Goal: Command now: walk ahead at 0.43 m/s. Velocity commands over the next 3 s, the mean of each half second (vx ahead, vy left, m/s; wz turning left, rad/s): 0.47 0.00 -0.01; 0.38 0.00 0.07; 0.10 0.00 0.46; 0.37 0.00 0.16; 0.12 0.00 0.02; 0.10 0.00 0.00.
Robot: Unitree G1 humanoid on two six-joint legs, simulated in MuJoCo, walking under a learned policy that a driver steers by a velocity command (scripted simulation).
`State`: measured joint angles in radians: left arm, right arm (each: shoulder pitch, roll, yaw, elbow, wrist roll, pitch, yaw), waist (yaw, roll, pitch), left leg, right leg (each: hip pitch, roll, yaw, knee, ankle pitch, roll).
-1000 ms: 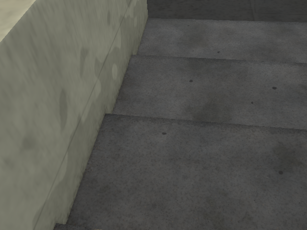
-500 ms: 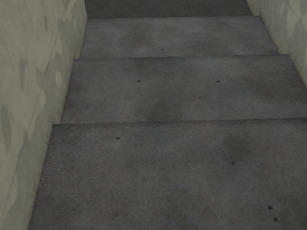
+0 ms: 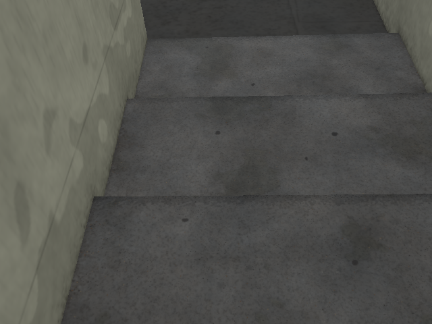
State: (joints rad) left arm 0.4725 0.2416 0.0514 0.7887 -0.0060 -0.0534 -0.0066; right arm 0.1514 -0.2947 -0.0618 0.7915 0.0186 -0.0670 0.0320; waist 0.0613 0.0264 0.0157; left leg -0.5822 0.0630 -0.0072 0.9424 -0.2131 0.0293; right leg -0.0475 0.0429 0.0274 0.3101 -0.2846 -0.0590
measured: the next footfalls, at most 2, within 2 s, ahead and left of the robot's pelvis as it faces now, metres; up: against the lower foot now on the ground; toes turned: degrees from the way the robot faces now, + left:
left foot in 0.20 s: +0.25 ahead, +0.15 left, +0.00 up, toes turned +1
right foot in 0.76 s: +0.57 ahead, -0.09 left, -0.10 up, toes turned +1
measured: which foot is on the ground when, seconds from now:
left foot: up 0.00-0.18, down 0.20-0.76, up 0.78-1.00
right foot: down 0.00-0.22, up 0.24-0.74, down 0.76-1.00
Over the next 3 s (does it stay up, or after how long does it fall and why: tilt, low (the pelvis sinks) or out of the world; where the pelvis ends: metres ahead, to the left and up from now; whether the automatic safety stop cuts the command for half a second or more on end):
stays up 0.93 0.10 -0.11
